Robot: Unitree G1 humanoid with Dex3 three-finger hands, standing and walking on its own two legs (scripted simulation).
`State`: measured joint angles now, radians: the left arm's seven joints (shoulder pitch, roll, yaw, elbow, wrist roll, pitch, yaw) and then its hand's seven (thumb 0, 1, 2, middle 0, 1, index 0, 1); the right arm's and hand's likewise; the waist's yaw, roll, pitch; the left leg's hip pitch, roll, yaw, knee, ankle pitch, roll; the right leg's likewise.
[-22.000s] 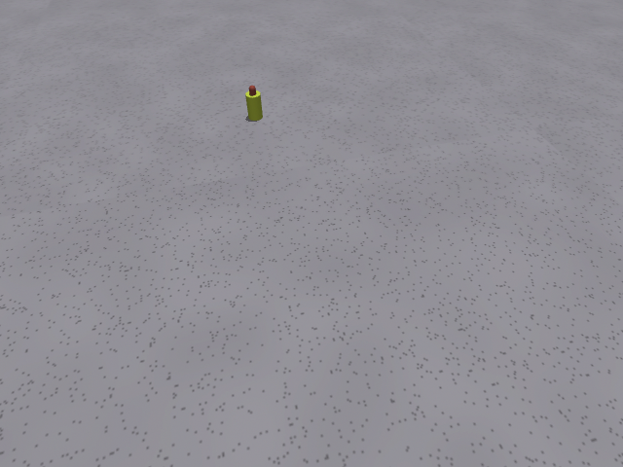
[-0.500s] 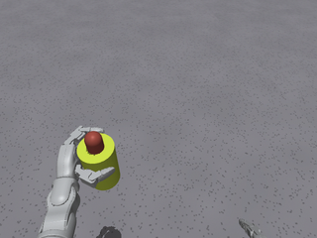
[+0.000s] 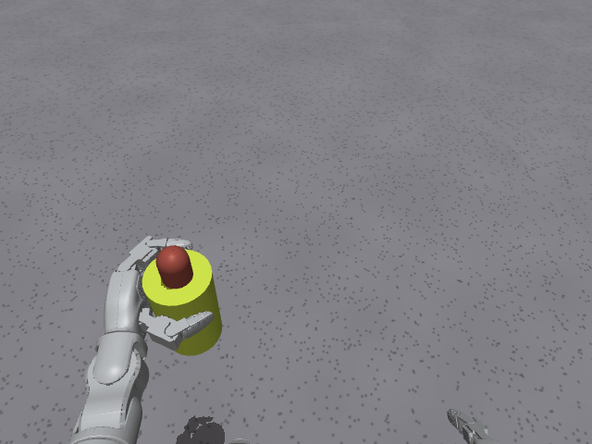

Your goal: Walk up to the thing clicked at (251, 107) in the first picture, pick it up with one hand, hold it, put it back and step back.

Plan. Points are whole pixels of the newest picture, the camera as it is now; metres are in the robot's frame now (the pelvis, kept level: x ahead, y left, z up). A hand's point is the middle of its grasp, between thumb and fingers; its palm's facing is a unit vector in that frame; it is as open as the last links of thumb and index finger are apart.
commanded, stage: crouch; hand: left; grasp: from the side
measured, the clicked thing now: (184, 296) +0.32 +0.17 +0.02
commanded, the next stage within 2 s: lower in 1.62 s
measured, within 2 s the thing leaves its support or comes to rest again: neither
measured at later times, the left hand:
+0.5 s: hand (199, 341) +0.34 +0.19 -0.20, palm faces +0.10 -0.99 -0.03, open 11.5 cm
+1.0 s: hand (208, 368) +0.36 +0.21 -0.41, palm faces +0.18 -0.98 -0.04, open 11.5 cm
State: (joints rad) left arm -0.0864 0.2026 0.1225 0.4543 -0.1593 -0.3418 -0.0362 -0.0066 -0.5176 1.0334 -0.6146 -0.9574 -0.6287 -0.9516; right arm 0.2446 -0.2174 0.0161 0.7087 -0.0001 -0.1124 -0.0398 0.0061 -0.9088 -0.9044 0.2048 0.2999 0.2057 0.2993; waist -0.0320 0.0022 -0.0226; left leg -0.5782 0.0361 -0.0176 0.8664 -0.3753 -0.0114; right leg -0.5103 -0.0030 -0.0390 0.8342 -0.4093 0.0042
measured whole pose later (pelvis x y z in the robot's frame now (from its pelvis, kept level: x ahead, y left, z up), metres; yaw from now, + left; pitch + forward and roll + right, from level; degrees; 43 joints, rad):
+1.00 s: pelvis -0.07 +0.00 -0.34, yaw -6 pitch +32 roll -4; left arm -0.52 0.38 0.47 1.03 -0.11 -0.78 -0.12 -0.01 -0.52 1.04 -0.62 -0.95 -0.63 -0.95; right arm 0.05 -0.24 0.04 0.77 -0.13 -0.05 0.08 0.00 -0.94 -0.92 0.20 0.30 0.21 0.30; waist -0.12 -0.05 -0.11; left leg -2.09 0.05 -0.11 2.18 -0.65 -0.03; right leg -2.01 0.02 -0.08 2.16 -0.71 -0.01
